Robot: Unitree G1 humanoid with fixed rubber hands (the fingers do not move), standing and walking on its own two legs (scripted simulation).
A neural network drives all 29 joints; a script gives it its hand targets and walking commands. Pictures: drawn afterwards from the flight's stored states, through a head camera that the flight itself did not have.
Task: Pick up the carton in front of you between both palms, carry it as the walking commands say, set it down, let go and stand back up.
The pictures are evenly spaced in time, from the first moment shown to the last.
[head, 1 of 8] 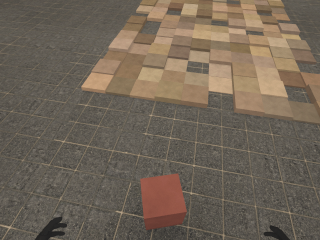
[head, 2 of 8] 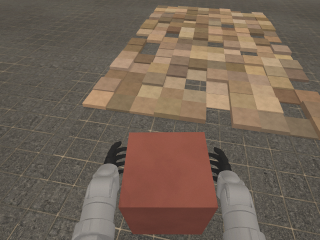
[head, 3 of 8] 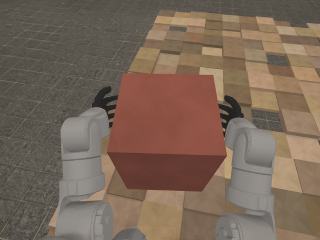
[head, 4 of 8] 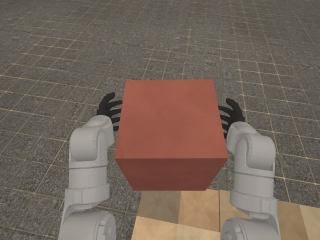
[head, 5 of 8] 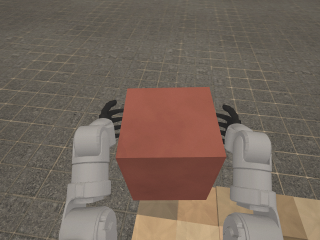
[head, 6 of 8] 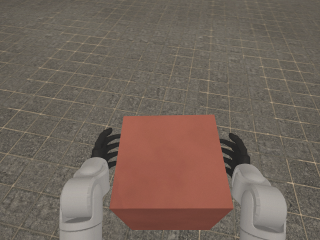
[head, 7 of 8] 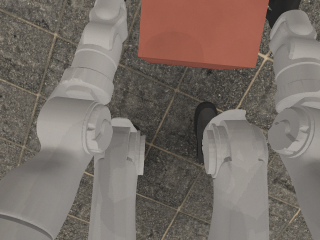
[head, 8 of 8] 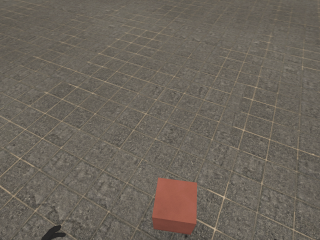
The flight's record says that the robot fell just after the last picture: no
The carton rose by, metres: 0.77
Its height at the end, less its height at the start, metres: +0.00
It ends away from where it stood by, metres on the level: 6.79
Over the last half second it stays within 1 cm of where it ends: yes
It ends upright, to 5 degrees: yes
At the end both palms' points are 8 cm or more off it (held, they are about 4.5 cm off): yes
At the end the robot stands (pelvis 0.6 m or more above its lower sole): yes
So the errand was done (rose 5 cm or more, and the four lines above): yes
